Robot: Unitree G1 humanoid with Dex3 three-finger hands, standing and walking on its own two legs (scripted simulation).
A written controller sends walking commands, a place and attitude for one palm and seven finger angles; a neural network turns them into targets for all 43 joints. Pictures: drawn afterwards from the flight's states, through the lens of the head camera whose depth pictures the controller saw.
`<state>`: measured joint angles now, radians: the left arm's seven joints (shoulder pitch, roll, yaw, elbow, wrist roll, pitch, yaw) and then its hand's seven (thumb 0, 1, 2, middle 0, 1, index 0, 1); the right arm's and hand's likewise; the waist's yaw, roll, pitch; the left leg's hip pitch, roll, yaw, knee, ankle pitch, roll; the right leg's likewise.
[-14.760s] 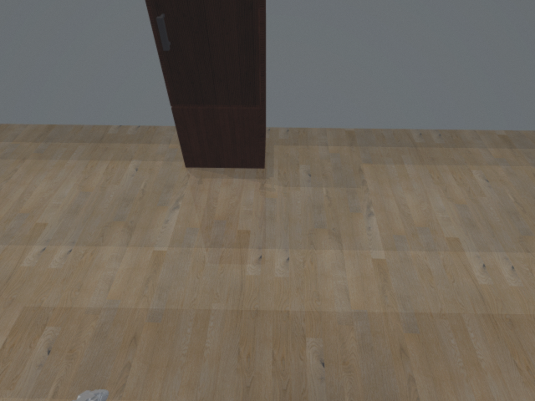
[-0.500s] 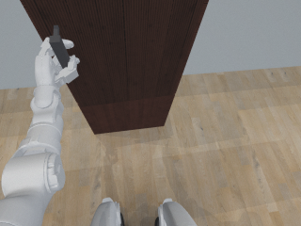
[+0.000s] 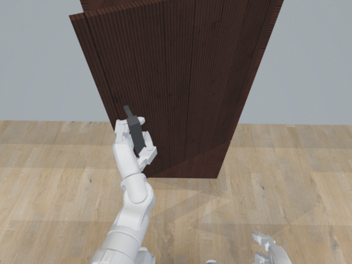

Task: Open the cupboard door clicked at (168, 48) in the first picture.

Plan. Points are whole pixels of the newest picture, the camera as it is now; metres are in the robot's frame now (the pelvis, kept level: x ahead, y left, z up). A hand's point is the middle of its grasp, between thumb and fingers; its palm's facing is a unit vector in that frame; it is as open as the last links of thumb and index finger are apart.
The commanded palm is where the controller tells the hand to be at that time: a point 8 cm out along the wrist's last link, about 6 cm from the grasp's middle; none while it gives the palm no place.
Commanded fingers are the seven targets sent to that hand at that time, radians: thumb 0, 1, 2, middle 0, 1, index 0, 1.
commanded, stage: pull the door open along its arc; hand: left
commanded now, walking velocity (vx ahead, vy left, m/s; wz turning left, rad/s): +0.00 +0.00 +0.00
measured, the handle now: (134, 130) +0.41 +0.12 +0.06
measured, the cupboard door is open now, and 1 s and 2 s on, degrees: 28 39 42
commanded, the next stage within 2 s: open thumb and fingers to let go in 0.26 s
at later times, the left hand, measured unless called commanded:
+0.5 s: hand (172, 171) +0.31 +0.02 +0.06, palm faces +0.34 -0.94 -0.05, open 6.2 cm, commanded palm +0.25 +0.06 +0.05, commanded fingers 0.00 0.34 0.66 -0.36 -1.29 -0.36 -1.29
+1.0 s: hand (165, 172) +0.30 +0.04 +0.06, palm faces +0.34 -0.94 -0.03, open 14.0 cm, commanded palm +0.26 +0.07 +0.05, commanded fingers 0.00 -0.50 0.30 -0.21 -0.65 -0.21 -0.65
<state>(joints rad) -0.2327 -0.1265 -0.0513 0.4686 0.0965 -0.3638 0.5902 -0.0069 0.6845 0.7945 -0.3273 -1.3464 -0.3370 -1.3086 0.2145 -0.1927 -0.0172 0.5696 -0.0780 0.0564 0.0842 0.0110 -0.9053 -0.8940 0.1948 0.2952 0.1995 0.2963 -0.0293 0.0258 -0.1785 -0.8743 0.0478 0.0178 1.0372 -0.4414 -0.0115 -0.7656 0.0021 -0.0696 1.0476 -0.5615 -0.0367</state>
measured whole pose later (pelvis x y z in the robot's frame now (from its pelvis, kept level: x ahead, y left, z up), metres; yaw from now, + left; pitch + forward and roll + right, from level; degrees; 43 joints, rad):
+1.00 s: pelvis +0.00 -0.03 +0.00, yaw +2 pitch +14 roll +2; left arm 0.06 -0.10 -0.22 0.23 0.08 -0.30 0.55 -0.01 -0.43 0.33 -0.33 -1.09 -0.28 -1.05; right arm 0.22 -0.19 -0.01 0.58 -0.07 0.00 0.02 0.02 -0.90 -0.89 0.19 0.30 0.20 0.30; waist -0.01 0.03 -0.17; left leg -0.80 0.03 -0.02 0.99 -0.42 -0.05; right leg -0.71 0.00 -0.10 1.05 -0.58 -0.08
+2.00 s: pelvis -0.02 +0.01 -0.01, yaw +0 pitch +12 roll +0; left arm 0.32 0.03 -0.29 -0.04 0.03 -0.34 0.17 -0.01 -0.50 0.30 -0.16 -0.31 -0.15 -0.30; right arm 0.25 -0.20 0.03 0.41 -0.01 0.02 0.03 0.02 -0.90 -0.89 0.20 0.30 0.20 0.30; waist -0.01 0.04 -0.15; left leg -0.86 0.02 0.01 1.09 -0.45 0.00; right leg -0.75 -0.01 -0.06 1.11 -0.58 -0.02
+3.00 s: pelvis +0.00 +0.01 +0.01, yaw +1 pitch +9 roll -2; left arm 0.59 0.21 0.01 -0.34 -0.21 -0.26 -0.12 -0.01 -0.50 0.30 -0.15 -0.30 -0.15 -0.30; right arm 0.28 -0.22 0.03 0.40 0.04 -0.05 -0.05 0.02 -0.90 -0.89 0.20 0.30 0.20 0.30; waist 0.00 0.05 -0.15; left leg -0.73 0.03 -0.02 1.02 -0.44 0.00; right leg -0.60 0.00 -0.09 0.99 -0.55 -0.02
